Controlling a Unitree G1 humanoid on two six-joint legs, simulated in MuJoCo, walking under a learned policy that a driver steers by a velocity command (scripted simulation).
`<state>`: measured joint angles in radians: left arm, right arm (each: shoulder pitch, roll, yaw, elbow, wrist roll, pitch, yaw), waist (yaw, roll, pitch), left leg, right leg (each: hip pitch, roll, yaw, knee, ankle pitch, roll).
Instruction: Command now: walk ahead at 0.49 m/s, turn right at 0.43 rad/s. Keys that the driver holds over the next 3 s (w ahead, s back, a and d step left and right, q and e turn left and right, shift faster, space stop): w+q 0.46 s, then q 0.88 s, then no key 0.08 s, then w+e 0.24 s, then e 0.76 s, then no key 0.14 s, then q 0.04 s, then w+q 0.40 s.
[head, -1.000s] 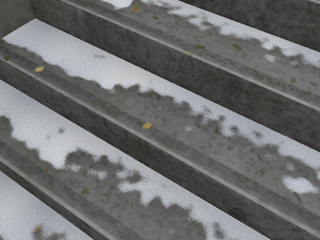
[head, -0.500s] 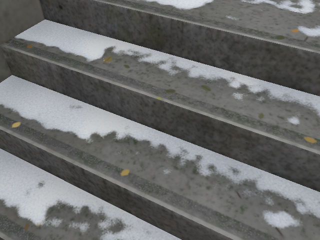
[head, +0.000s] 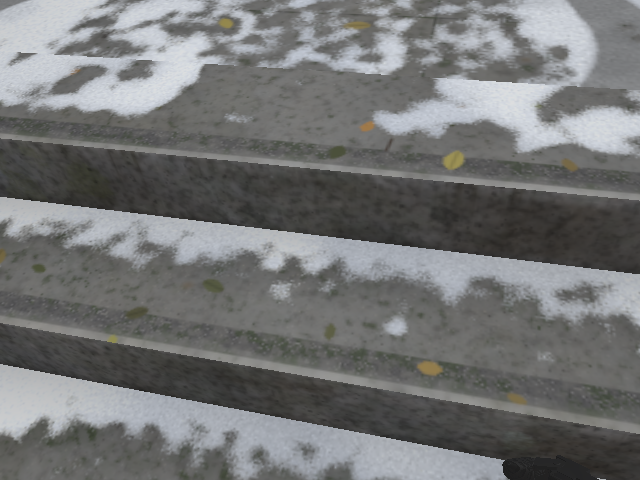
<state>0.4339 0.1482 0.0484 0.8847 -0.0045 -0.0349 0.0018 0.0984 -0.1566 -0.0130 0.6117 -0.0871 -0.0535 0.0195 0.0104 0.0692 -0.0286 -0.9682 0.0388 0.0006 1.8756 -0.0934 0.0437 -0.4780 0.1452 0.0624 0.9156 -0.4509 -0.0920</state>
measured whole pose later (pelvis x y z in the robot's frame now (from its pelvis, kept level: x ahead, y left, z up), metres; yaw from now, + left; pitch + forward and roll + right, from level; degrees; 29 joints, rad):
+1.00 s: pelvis +0.53 -0.04 +0.35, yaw +25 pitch +2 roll -1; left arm 0.19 0.18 0.07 0.82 0.03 -0.06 0.07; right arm 0.10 -0.23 -0.09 0.54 -0.07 0.03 -0.05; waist -0.05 0.05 0.04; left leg -0.93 -0.03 -0.07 1.71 -0.08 0.01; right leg -0.53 -0.10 -0.23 0.84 -0.33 -0.05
